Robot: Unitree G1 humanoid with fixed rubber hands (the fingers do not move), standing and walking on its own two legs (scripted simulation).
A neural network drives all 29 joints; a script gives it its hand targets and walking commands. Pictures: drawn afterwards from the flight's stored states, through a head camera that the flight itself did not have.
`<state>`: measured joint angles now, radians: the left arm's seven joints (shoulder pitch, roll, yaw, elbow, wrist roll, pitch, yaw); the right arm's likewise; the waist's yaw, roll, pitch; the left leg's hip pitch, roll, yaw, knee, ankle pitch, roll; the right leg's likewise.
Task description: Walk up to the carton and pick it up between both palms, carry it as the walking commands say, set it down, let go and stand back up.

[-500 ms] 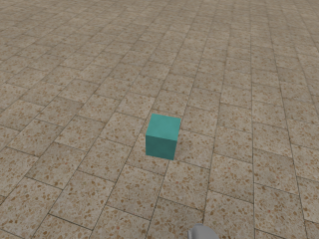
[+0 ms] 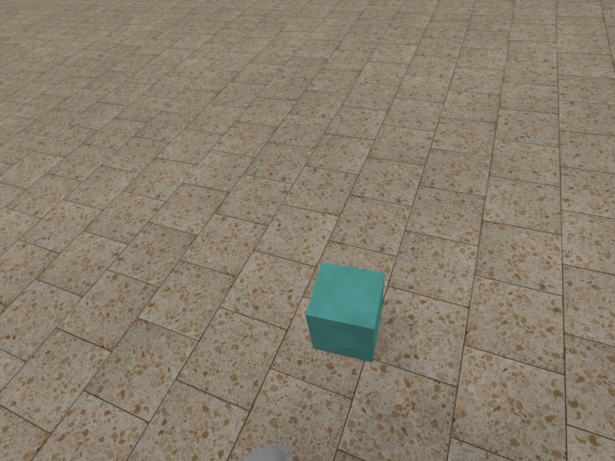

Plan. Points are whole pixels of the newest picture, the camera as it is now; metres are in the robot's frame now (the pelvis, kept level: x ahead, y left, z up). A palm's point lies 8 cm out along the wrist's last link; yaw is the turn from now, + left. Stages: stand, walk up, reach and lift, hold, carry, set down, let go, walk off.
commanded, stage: walk up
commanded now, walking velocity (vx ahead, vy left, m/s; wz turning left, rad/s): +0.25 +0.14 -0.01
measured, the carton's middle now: (347, 312) +0.68 -0.02 -0.66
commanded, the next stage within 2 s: none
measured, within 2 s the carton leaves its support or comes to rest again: neither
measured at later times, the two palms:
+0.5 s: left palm (168, 448) +0.19 +0.27 -0.15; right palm out of the picture +0.08 -0.22 -0.12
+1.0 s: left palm out of the picture +0.17 +0.21 -0.15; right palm out of the picture +0.11 -0.25 -0.15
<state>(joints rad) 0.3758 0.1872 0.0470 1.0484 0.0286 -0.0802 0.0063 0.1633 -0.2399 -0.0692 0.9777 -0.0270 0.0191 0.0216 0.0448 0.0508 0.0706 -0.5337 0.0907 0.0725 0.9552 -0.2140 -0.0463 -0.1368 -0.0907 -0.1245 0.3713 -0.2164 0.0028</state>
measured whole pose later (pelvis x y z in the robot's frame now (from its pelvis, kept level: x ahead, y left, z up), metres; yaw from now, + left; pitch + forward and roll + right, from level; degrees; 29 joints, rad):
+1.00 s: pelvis +0.12 -0.02 -0.01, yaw +0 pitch -2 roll +0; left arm 0.17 0.17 0.03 1.09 -0.01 0.01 0.03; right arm 0.28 -0.17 -0.01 1.13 -0.02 0.01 -0.03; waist -0.01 0.00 0.03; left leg -0.13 0.02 0.04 0.41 -0.25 0.00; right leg -0.22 0.00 -0.10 0.38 -0.14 -0.04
